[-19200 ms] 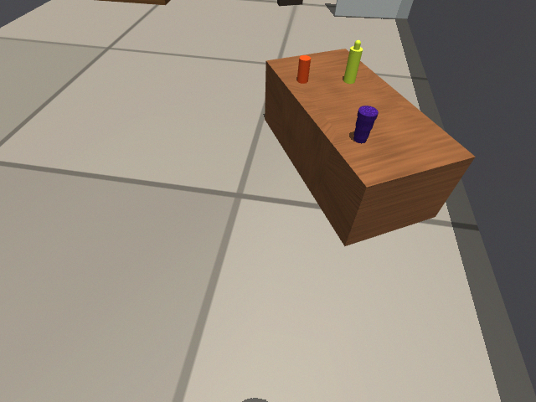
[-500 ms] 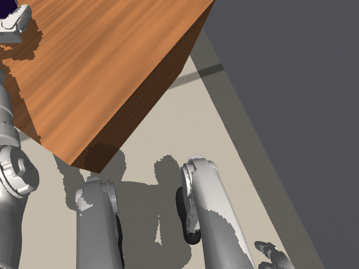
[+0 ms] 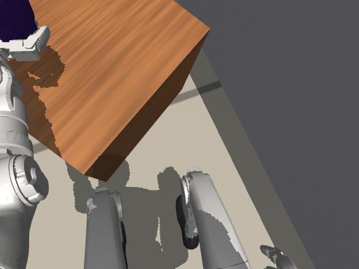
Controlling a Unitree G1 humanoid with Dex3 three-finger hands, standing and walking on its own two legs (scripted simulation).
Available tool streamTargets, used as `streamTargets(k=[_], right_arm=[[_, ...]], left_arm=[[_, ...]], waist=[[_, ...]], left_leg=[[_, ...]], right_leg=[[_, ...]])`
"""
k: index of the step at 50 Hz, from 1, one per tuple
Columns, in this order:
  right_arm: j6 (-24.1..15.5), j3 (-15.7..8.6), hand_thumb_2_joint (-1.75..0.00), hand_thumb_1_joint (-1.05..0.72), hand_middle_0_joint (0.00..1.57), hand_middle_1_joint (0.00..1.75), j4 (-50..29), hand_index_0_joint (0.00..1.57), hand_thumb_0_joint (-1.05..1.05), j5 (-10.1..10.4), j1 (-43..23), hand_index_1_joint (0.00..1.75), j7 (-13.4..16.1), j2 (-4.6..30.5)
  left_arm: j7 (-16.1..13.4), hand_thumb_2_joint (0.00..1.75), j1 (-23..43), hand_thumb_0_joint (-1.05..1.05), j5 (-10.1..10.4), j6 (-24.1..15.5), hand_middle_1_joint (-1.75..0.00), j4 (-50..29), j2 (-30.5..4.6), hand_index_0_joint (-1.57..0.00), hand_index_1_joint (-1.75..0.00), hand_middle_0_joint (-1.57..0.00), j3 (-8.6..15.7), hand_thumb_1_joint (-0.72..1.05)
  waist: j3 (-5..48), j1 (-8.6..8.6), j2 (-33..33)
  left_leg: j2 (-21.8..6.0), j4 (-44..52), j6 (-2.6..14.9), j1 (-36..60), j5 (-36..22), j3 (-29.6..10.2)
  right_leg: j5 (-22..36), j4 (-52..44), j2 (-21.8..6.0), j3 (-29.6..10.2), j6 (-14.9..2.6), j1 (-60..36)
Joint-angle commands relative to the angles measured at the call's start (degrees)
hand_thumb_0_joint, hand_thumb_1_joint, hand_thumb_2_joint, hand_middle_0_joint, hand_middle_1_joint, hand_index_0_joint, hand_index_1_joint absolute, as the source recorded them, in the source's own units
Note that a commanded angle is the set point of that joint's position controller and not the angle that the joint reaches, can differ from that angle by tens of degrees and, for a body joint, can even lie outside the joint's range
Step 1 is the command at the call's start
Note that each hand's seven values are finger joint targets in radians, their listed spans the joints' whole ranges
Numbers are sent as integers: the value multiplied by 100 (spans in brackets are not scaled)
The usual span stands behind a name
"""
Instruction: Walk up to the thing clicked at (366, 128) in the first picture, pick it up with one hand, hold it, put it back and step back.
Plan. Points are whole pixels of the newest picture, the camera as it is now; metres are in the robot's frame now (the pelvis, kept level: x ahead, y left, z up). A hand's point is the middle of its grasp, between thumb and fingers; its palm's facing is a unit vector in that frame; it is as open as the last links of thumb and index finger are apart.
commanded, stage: settle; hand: left
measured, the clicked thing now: (9, 15) +0.58 +0.21 +0.06
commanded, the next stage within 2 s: lift in 0.12 s
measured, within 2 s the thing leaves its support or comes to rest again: neither
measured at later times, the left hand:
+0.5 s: hand (13, 22) +0.56 +0.20 +0.07, palm faces +0.25 -0.97 -0.04, open 8.6 cm
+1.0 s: hand out of the picture +0.47 +0.20 +0.17, palm faces +0.24 -0.97 -0.02, open 8.6 cm
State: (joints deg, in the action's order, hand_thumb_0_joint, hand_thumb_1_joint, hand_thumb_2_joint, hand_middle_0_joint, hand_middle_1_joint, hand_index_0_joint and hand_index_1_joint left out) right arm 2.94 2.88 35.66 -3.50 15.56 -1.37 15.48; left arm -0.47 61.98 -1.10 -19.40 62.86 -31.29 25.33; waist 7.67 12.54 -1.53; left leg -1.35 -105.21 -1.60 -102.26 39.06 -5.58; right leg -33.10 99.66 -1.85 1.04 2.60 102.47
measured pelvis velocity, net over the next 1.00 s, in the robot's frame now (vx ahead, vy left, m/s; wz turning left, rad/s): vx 0.03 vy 0.00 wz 0.03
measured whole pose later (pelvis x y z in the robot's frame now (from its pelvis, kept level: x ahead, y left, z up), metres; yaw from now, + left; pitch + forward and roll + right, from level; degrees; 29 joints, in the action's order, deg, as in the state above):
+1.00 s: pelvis +0.03 +0.00 +0.14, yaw +2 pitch +22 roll -4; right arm 1.0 -0.1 39.6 -1.4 14.0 0.3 12.7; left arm -3.1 31.2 5.1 -22.6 43.9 -15.5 15.6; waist 7.4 5.5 -0.9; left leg -3.0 -76.1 -1.6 -64.7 33.4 -4.3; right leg -27.8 70.7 -1.2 2.1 2.1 64.6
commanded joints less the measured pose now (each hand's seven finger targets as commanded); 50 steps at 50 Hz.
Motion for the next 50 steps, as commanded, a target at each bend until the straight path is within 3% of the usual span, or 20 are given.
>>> streamTargets(k=[1,5,8,10,14,16,21,23,25,28,30,32,34,36,38,41,44,47,48,50], right_arm=[[-24,-457,-89,-88,20,30,-108,20,0,-20,1218,30,82,1104],[-53,-439,-89,-88,20,30,-50,20,0,22,1163,30,113,1108],[-91,-450,-89,-88,20,30,1,20,0,-4,1158,30,104,993],[-103,-493,-89,-88,20,30,86,20,0,18,1146,30,138,1111],[-116,-491,-90,-90,20,30,-11,20,0,2,1129,30,108,1002],[-117,-483,-90,-90,20,30,4,20,0,32,1108,30,118,1038],[-119,-489,-90,-91,20,30,44,20,0,4,1129,30,98,946],[-112,-502,-90,-91,20,30,19,20,0,29,1080,30,96,969],[-109,-523,-90,-91,20,30,15,20,0,33,1059,30,96,948],[-161,-548,-90,-91,20,30,53,20,0,74,1039,30,121,908],[-132,-549,-90,-91,20,30,90,20,0,83,1005,30,119,859],[-176,-604,-90,-91,20,30,47,20,0,90,968,30,132,840],[-210,-631,-90,-91,20,30,105,20,0,159,881,30,191,854],[-213,-589,-90,-91,20,30,69,20,0,163,754,30,183,769],[-249,-635,-90,-90,20,30,61,20,0,165,753,30,212,781],[-264,-641,-90,-91,20,30,102,20,0,210,654,30,222,729],[-295,-643,-90,-91,20,30,11,20,0,216,554,30,239,691],[-306,-664,-90,-91,20,30,48,20,0,242,435,30,255,704],[-320,-676,-90,-91,20,30,20,20,0,224,395,30,242,697],[-327,-648,-90,-91,20,30,-34,20,0,240,352,30,249,649]], left_arm=[[-36,135,2981,0,109,-604,-146,-1892,-1249,-137,-146,-135,-95,41],[-89,134,2088,0,135,-530,-145,-1183,-1390,-136,-144,-134,165,44],[-43,135,2915,0,156,-672,-145,-1747,-996,-136,-145,-134,-262,41],[-87,136,2259,0,158,-618,-146,-1105,-1368,-136,-146,-135,142,44],[-89,125,2637,0,161,-773,-142,-1606,-1026,-133,-139,-129,-157,39],[-141,124,2082,0,218,-724,-140,-1273,-1303,-130,-138,-126,242,36],[-169,126,2070,0,136,-815,-141,-1658,-942,-132,-139,-128,-143,39],[-207,125,1417,0,174,-764,-140,-1409,-949,-131,-138,-128,44,39],[-225,124,1797,0,263,-847,-139,-2206,-895,-130,-137,-126,-54,35],[-199,124,1379,0,317,-806,-139,-2019,-526,-130,-137,-126,-220,39],[-215,125,702,0,285,-777,-139,-1960,-541,-131,-137,-127,-179,40],[-164,124,1341,0,377,-899,-140,-2983,-282,-131,-138,-127,-527,36],[-189,125,551,0,492,-775,-141,-2294,-269,-132,-139,-128,-272,37],[-213,126,70,0,491,-778,-140,-2498,-4,-131,-138,-128,-476,39],[-279,129,635,0,554,-905,-142,-3418,-76,-133,-140,-130,-498,40],[-306,129,-447,0,575,-800,-143,-2857,229,-135,-141,-132,-551,39],[-299,130,-493,0,618,-847,-144,-3414,474,-136,-143,-133,-822,36],[-267,131,-1328,0,664,-770,-145,-2990,558,-138,-144,-135,-740,37],[-259,131,-1099,0,684,-832,-145,-3420,811,-138,-144,-135,-1008,37],[-276,130,-1110,0,685,-838,-146,-3546,739,-140,-145,-137,-984,37]], waist=[[4396,78,-1486],[4098,-46,-1126],[4100,125,-1193],[3734,34,-1053],[3991,50,-1012],[4026,-102,-971],[4147,-105,-1139],[4046,-219,-1011],[4383,-255,-1182],[3870,-164,-963],[3833,-326,-840],[3960,-240,-1088],[3518,-319,-718],[3395,-447,-763],[3452,-454,-891],[2962,-555,-659],[3021,-594,-611],[2438,-677,-361],[2402,-636,-486],[2394,-707,-562]], left_leg=[[4,1526,216,3054,-1914,212],[20,1609,258,2785,-1846,253],[-1,1654,256,2996,-1814,249],[5,1691,265,2803,-1716,269],[13,1889,256,3018,-1635,255],[20,1912,264,3009,-1738,282],[5,2139,227,3549,-2102,253],[8,2262,224,3524,-2240,251],[-1,2371,209,3926,-2336,244],[-30,2525,204,3974,-2338,208],[-14,2698,231,3966,-2264,269],[-23,2884,189,4383,-2140,264],[-28,2998,213,4306,-2013,259],[-31,3226,189,4475,-2030,264],[-29,3365,160,4792,-2145,249],[-37,3677,139,4959,-2135,225],[-25,3856,142,5392,-2298,254],[-19,4081,156,5282,-2245,290],[-34,4185,119,5436,-2256,256],[-36,4374,102,5758,-2115,226]], right_leg=[[1539,-1122,127,191,-465,-2590],[1575,-1288,115,165,-432,-2898],[1545,-1393,148,151,-444,-2833],[1477,-1462,136,148,-431,-2846],[1429,-1636,154,150,-438,-3123],[1534,-1697,144,136,-425,-3302],[1744,-1832,171,166,-469,-3472],[1906,-1912,156,189,-463,-3699],[1979,-2029,151,167,-472,-3832],[1954,-2194,171,222,-472,-3846],[1956,-2416,188,168,-448,-4217],[1872,-2599,184,173,-450,-4337],[1793,-2783,191,178,-425,-4440],[1799,-2903,196,168,-425,-4600],[1879,-3052,194,171,-431,-4741],[1848,-3272,213,210,-425,-4903],[2011,-3535,229,204,-405,-5275],[2011,-3755,229,193,-387,-5441],[1979,-3772,227,211,-400,-5340],[1799,-3913,233,230,-403,-5403]])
